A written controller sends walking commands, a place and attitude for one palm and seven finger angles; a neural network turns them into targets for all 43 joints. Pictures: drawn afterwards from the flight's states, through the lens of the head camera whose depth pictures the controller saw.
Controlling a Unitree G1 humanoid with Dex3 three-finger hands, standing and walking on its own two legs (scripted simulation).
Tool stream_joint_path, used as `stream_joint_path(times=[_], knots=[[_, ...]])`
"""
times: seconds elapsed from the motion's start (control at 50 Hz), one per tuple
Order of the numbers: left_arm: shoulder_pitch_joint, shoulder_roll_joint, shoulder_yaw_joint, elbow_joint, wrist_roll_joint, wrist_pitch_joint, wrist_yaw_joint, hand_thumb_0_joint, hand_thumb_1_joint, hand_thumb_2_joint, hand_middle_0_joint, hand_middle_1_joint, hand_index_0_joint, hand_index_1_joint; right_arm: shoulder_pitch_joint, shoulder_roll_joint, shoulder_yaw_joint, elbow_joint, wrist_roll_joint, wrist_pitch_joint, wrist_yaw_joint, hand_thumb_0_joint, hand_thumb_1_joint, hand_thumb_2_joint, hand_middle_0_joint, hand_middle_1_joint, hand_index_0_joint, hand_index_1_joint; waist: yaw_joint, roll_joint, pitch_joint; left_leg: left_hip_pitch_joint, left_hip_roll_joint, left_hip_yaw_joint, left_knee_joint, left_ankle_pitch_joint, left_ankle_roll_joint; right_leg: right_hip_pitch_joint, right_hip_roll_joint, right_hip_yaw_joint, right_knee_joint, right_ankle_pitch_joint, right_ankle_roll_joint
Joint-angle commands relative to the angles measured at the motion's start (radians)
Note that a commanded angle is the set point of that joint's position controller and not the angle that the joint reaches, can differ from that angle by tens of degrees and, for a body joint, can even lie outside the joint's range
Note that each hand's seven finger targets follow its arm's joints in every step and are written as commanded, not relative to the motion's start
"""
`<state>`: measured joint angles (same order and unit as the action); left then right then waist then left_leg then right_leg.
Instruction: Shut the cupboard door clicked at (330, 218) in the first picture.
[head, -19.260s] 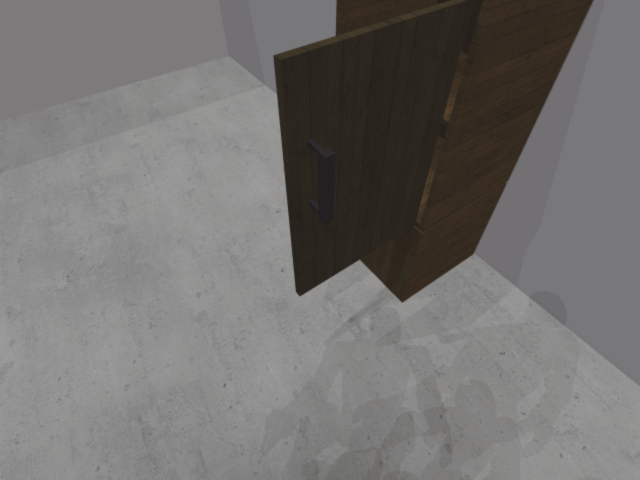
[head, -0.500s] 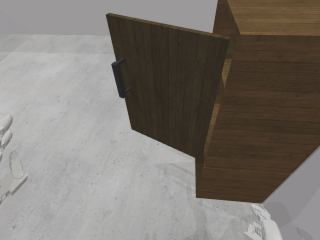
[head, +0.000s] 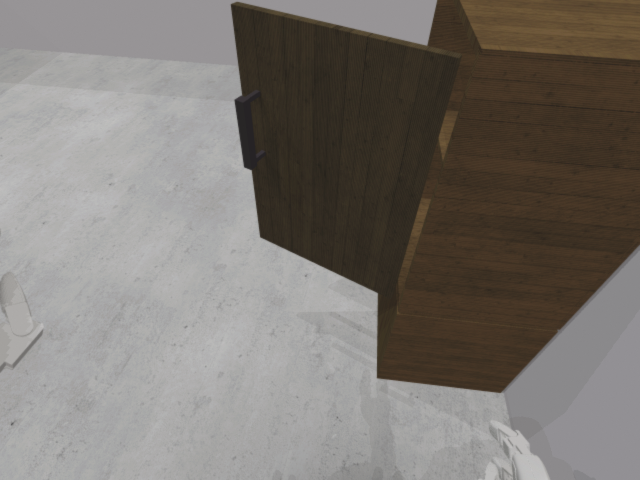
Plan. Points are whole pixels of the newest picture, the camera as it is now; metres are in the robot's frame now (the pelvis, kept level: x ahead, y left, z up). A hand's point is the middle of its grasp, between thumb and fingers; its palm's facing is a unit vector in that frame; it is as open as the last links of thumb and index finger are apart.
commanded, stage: step back with the hand held close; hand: left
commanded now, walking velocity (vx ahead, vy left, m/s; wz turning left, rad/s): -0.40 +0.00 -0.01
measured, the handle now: (252, 130) +0.75 +0.19 +0.04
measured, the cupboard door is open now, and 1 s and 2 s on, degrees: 66 66 66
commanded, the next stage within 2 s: stop stepping back and stand still in 0.98 s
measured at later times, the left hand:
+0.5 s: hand out of the picture +0.14 +0.28 +0.18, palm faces +0.47 -0.77 -0.43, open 7.4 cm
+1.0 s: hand out of the picture +0.08 +0.27 +0.19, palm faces +0.34 -0.81 -0.47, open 7.4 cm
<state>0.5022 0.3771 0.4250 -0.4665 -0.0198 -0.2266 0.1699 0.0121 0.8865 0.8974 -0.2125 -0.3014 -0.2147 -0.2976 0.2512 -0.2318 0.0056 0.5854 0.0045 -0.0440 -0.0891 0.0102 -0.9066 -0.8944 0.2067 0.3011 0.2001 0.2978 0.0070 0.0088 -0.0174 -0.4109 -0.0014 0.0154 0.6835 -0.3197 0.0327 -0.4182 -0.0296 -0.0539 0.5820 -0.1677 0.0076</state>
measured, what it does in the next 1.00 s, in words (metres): walks backwards: right foot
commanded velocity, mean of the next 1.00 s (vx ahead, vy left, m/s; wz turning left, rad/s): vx -0.40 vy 0.00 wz -0.07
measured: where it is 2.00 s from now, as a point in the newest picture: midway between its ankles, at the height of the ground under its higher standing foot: outside the picture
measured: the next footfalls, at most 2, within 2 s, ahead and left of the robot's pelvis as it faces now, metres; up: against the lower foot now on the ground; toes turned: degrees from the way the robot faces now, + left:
right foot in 0.74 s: -0.14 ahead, -0.14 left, +0.00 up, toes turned +2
left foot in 1.18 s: -0.04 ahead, +0.11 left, +0.00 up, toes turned +0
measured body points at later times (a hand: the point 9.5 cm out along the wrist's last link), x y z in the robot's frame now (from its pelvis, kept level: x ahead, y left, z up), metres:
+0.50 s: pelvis -0.05 +0.01 +0.00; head -0.04 +0.03 +0.45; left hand +0.10 +0.31 +0.20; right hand +0.13 -0.23 -0.07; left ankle +0.05 +0.10 -0.72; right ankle +0.05 -0.13 -0.72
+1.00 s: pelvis -0.14 +0.01 +0.00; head -0.13 +0.04 +0.45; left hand +0.06 +0.31 +0.21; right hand +0.02 -0.24 -0.06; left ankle +0.05 +0.11 -0.72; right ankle -0.19 -0.14 -0.72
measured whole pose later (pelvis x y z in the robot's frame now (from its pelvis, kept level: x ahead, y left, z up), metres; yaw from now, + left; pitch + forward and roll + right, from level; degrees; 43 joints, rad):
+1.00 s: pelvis -0.14 +0.01 +0.00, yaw +0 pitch +2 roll -5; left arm 0.52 0.52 0.48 -0.49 -0.08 -0.27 0.11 0.01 0.88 0.90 -0.22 -0.30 -0.22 -0.30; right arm 0.17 -0.17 -0.01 0.60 -0.01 -0.07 -0.08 0.01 -0.91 -0.89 0.21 0.30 0.20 0.30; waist -0.08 0.01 -0.03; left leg -0.55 0.09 0.05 0.44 0.02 0.02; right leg -0.22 0.07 0.03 0.56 -0.43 -0.02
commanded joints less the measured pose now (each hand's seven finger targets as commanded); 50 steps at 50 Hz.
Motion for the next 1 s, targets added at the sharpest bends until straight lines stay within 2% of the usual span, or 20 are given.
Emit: stream_joint_path(times=[0.0, 0.12, 0.18, 0.24, 0.3, 0.34, 0.38, 0.44, 0.48, 0.5, 0.56, 0.64, 0.72, 0.76, 0.8, 0.84, 0.88, 0.92, 0.96, 0.98], knots=[[-0.052, 0.227, 0.132, -0.217, -0.010, -0.073, 0.032, 0.000, 0.900, 0.900, -0.200, -0.300, -0.200, -0.300, -0.100, -0.120, -0.054, -0.147, -0.004, -0.067, -0.007, 0.000, -0.900, -0.900, 0.200, 0.300, 0.200, 0.300, -0.023, -0.027, -0.053, -0.104, 0.039, -0.079, -0.164, -0.195, 0.016, 0.088, -0.111, 0.200, -0.228, -0.303, -0.049], [-0.001, 0.243, 0.189, -0.223, 0.009, -0.096, 0.030, 0.000, 0.900, 0.900, -0.200, -0.300, -0.200, -0.300, -0.123, -0.143, -0.063, -0.158, 0.002, -0.088, -0.018, 0.000, -0.900, -0.900, 0.200, 0.300, 0.200, 0.300, -0.010, 0.172, -0.099, -0.439, 0.185, -0.224, -0.425, -0.315, 0.082, 0.470, 0.054, 0.077, 0.130, 0.040, 0.013], [0.006, 0.227, 0.197, -0.186, 0.024, -0.102, 0.015, 0.000, 0.900, 0.900, -0.200, -0.300, -0.200, -0.300, -0.131, -0.150, -0.074, -0.167, -0.001, -0.097, -0.015, 0.000, -0.900, -0.900, 0.200, 0.300, 0.200, 0.300, -0.006, 0.187, -0.039, -0.624, 0.206, -0.217, -0.406, -0.462, 0.109, 0.565, 0.076, 0.123, 0.209, 0.069, 0.018], [0.014, 0.219, 0.172, -0.200, 0.002, -0.105, 0.000, 0.000, 0.900, 0.900, -0.200, -0.300, -0.200, -0.300, -0.113, -0.125, -0.070, -0.148, 0.000, -0.102, -0.005, 0.000, -0.900, -0.900, 0.200, 0.300, 0.200, 0.300, -0.017, 0.012, -0.095, -0.397, 0.112, -0.135, -0.246, -0.247, 0.050, 0.399, 0.001, 0.219, 0.069, 0.206, -0.021], [-0.020, 0.234, 0.151, -0.243, -0.004, -0.100, 0.006, 0.000, 0.900, 0.900, -0.200, -0.300, -0.200, -0.300, -0.111, -0.109, -0.071, -0.131, -0.006, -0.096, 0.008, 0.000, -0.900, -0.900, 0.200, 0.300, 0.200, 0.300, -0.021, -0.070, -0.097, -0.203, 0.028, -0.060, -0.051, -0.217, 0.000, 0.142, -0.139, 0.391, -0.167, -0.068, -0.082], [-0.029, 0.241, 0.137, -0.251, -0.012, -0.088, 0.020, 0.000, 0.900, 0.900, -0.200, -0.300, -0.200, -0.300, -0.110, -0.086, -0.063, -0.114, -0.011, -0.079, 0.013, 0.000, -0.900, -0.900, 0.200, 0.300, 0.200, 0.300, -0.029, -0.128, -0.093, -0.029, 0.003, -0.042, 0.019, -0.102, -0.024, -0.023, -0.195, 0.382, -0.265, -0.155, -0.110], [-0.026, 0.261, 0.153, -0.251, -0.012, -0.085, 0.033, 0.000, 0.900, 0.900, -0.200, -0.300, -0.200, -0.300, -0.119, -0.086, -0.064, -0.110, -0.006, -0.065, 0.010, 0.000, -0.900, -0.900, 0.200, 0.300, 0.200, 0.300, -0.034, -0.135, -0.104, 0.061, 0.005, -0.039, 0.007, -0.087, -0.019, -0.095, -0.175, 0.318, -0.279, -0.220, -0.092], [-0.007, 0.251, 0.164, -0.279, -0.013, -0.099, 0.039, 0.000, 0.900, 0.900, -0.200, -0.300, -0.200, -0.300, -0.116, -0.108, -0.065, -0.126, -0.004, -0.063, -0.007, 0.000, -0.900, -0.900, 0.200, 0.300, 0.200, 0.300, -0.042, 0.072, -0.090, -0.030, 0.107, -0.160, -0.253, -0.204, 0.028, -0.029, -0.027, 0.170, -0.114, -0.241, -0.027], [-0.016, 0.228, 0.190, -0.281, -0.004, -0.110, 0.032, 0.000, 0.900, 0.900, -0.200, -0.300, -0.200, -0.300, -0.146, -0.131, -0.073, -0.136, -0.005, -0.087, -0.020, 0.000, -0.900, -0.900, 0.200, 0.300, 0.200, 0.300, -0.022, 0.317, -0.110, -0.371, 0.317, -0.363, -0.541, -0.470, 0.113, 0.300, 0.128, 0.059, 0.298, -0.136, 0.025], [-0.035, 0.245, 0.201, -0.296, -0.008, -0.110, 0.023, 0.000, 0.900, 0.900, -0.200, -0.300, -0.200, -0.300, -0.148, -0.116, -0.081, -0.129, -0.012, -0.102, -0.021, 0.000, -0.900, -0.900, 0.200, 0.300, 0.200, 0.300, -0.018, 0.295, -0.138, -0.356, 0.361, -0.375, -0.556, -0.397, 0.123, 0.314, 0.133, 0.074, 0.405, -0.182, 0.023], [0.011, 0.218, 0.180, -0.221, -0.023, -0.103, 0.012, 0.000, 0.900, 0.900, -0.200, -0.300, -0.200, -0.300, -0.167, -0.116, -0.098, -0.108, -0.003, -0.132, 0.002, 0.000, -0.900, -0.900, 0.200, 0.300, 0.200, 0.300, -0.006, 0.232, -0.124, -0.226, 0.338, -0.212, -0.460, -0.299, 0.089, 0.232, 0.120, 0.064, 0.362, -0.300, 0.008], [-0.034, 0.172, 0.086, -0.253, -0.047, -0.106, -0.007, 0.000, 0.900, 0.900, -0.200, -0.300, -0.200, -0.300, -0.137, -0.090, -0.064, -0.064, -0.019, -0.146, 0.016, 0.000, -0.900, -0.900, 0.200, 0.300, 0.200, 0.300, -0.017, 0.221, -0.090, 0.020, 0.301, -0.169, -0.451, -0.144, 0.014, 0.147, 0.073, 0.041, -0.051, -0.307, -0.020], [-0.177, 0.266, 0.121, -0.246, -0.027, -0.122, 0.009, 0.000, 0.900, 0.900, -0.200, -0.300, -0.200, -0.300, -0.128, -0.062, -0.056, -0.024, -0.041, -0.124, 0.008, 0.000, -0.900, -0.900, 0.200, 0.300, 0.200, 0.300, -0.029, -0.005, -0.170, 0.281, 0.152, 0.016, -0.124, 0.159, -0.088, -0.051, -0.162, 0.339, -0.291, 0.049, -0.117], [-0.239, 0.244, 0.067, -0.243, -0.023, -0.111, 0.001, 0.000, 0.900, 0.900, -0.200, -0.300, -0.200, -0.300, -0.155, -0.063, -0.069, -0.040, -0.010, -0.132, -0.006, 0.000, -0.900, -0.900, 0.200, 0.300, 0.200, 0.300, -0.043, -0.133, -0.195, 0.363, 0.076, 0.066, -0.105, 0.260, -0.075, -0.061, -0.103, 0.212, -0.240, 0.274, -0.040], [-0.143, 0.301, 0.148, -0.237, -0.027, -0.092, -0.009, 0.000, 0.900, 0.900, -0.200, -0.300, -0.200, -0.300, -0.179, -0.066, -0.065, -0.074, -0.004, -0.113, -0.016, 0.000, -0.900, -0.900, 0.200, 0.300, 0.200, 0.300, -0.031, -0.080, -0.201, 0.405, 0.086, 0.066, -0.139, 0.415, -0.054, -0.064, -0.035, 0.133, -0.196, 0.279, 0.002], [-0.075, 0.280, 0.154, -0.235, -0.047, -0.087, -0.027, 0.000, 0.900, 0.900, -0.200, -0.300, -0.200, -0.300, -0.204, -0.076, -0.062, -0.105, 0.003, -0.097, -0.013, 0.000, -0.900, -0.900, 0.200, 0.300, 0.200, 0.300, -0.021, 0.060, -0.158, 0.316, 0.141, 0.002, -0.264, 0.298, -0.042, -0.013, 0.041, 0.076, -0.150, 0.010, 0.010], [0.010, 0.278, 0.198, -0.209, -0.065, -0.096, -0.038, 0.000, 0.900, 0.900, -0.200, -0.300, -0.200, -0.300, -0.215, -0.097, -0.066, -0.129, -0.011, -0.085, -0.006, 0.000, -0.900, -0.900, 0.200, 0.300, 0.200, 0.300, -0.011, 0.253, -0.113, 0.079, 0.219, -0.111, -0.479, -0.101, -0.032, 0.120, 0.113, 0.040, -0.076, -0.275, -0.019], [0.084, 0.306, 0.256, -0.204, -0.071, -0.099, -0.041, 0.000, 0.900, 0.900, -0.200, -0.300, -0.200, -0.300, -0.218, -0.114, -0.077, -0.142, -0.021, -0.076, -0.003, 0.000, -0.900, -0.900, 0.200, 0.300, 0.200, 0.300, -0.001, 0.322, -0.128, -0.149, 0.261, -0.186, -0.588, -0.336, -0.038, 0.327, 0.150, 0.013, 0.008, -0.313, -0.040], [0.126, 0.298, 0.243, -0.257, -0.086, -0.099, -0.040, 0.000, 0.900, 0.900, -0.200, -0.300, -0.200, -0.300, -0.180, -0.084, -0.078, -0.146, -0.011, -0.077, 0.010, 0.000, -0.900, -0.900, 0.200, 0.300, 0.200, 0.300, -0.002, 0.176, -0.173, -0.044, 0.165, -0.050, -0.391, -0.213, -0.072, 0.229, 0.082, 0.049, -0.104, -0.352, -0.079], [0.136, 0.307, 0.239, -0.286, -0.086, -0.102, -0.033, 0.000, 0.900, 0.900, -0.200, -0.300, -0.200, -0.300, -0.161, -0.076, -0.077, -0.142, -0.005, -0.084, 0.013, 0.000, -0.900, -0.900, 0.200, 0.300, 0.200, 0.300, -0.008, 0.063, -0.176, 0.087, 0.088, 0.023, -0.195, -0.105, -0.090, 0.051, -0.008, 0.153, -0.242, -0.393, -0.110]])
